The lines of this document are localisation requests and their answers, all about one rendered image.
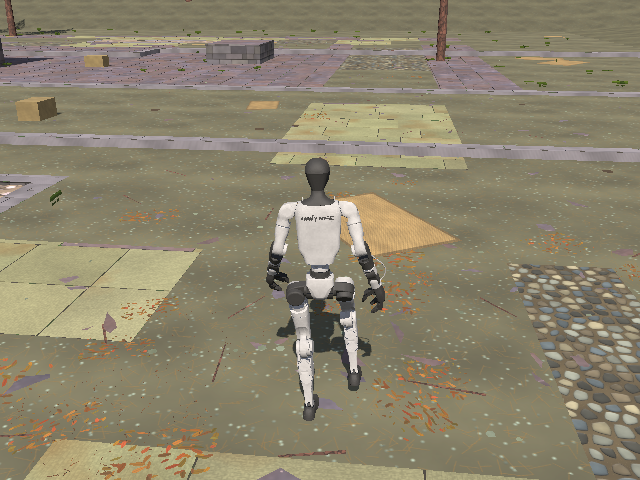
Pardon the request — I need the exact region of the left robot upper arm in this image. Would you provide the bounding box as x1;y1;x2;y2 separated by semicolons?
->
272;201;298;256

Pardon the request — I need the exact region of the humanoid robot torso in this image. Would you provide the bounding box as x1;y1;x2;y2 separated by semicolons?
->
295;196;342;300

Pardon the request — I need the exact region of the robot left hand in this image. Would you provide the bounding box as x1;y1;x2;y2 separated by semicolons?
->
266;271;289;291

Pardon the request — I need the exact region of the robot left foot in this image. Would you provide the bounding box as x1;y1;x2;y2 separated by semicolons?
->
303;394;319;421

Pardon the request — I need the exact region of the robot right hand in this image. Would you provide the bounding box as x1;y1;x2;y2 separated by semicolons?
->
362;285;385;313

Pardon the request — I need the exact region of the robot right forearm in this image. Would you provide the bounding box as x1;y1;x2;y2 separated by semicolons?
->
358;241;382;289

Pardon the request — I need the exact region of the right robot upper arm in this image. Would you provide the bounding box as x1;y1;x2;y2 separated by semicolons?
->
339;201;367;257

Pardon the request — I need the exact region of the robot left forearm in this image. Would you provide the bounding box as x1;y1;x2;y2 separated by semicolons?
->
267;241;283;276

